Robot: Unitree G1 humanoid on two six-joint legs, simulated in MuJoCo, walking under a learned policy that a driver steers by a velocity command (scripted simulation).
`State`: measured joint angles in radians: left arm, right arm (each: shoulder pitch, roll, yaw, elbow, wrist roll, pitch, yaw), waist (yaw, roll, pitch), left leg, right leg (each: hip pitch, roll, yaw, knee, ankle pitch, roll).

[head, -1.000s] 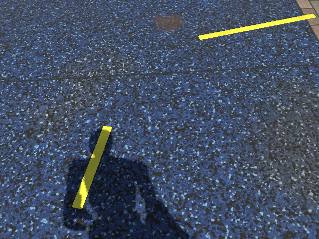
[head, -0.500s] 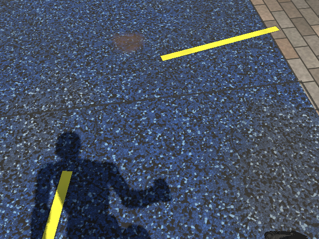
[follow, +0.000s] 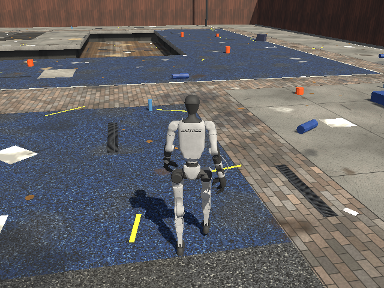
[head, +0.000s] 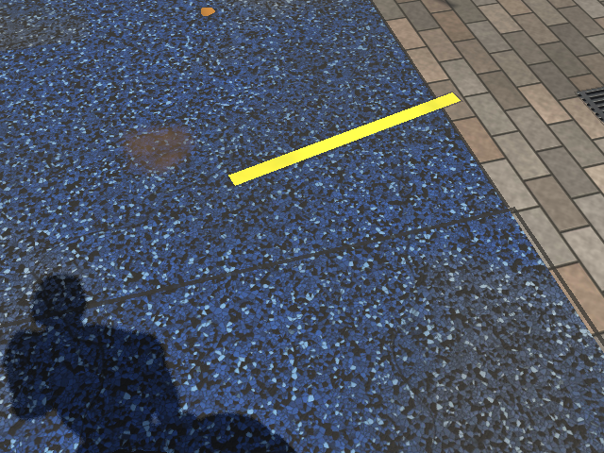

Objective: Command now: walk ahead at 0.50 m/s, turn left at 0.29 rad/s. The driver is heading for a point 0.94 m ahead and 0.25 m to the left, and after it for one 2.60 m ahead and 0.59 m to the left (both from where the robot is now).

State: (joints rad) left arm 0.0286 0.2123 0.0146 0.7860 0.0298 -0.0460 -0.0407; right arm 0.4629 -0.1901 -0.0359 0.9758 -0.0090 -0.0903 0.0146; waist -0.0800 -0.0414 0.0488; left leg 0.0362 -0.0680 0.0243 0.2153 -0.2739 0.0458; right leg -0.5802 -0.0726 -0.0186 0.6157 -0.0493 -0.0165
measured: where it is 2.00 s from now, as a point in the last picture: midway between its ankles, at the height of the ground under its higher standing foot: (214, 419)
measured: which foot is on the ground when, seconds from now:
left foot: down 0.00-0.08, up 0.10-0.54, down 0.56-1.00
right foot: up 0.00-0.06, down 0.08-0.58, up 0.60-1.00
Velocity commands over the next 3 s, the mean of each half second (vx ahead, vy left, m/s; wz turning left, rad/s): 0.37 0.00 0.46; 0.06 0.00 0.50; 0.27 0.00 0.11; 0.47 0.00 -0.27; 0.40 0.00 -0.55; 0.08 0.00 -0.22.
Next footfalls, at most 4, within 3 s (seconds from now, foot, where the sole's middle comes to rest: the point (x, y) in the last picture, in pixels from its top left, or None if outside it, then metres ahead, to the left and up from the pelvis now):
0.08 right None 0.21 -0.12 -0.78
0.56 left None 0.34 0.10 -0.78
1.08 right None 0.36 -0.10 -0.78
1.54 left None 0.39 0.19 -0.78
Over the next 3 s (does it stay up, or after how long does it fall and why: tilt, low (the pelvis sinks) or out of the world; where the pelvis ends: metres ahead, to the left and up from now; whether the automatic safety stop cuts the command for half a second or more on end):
stays up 0.87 0.29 0.00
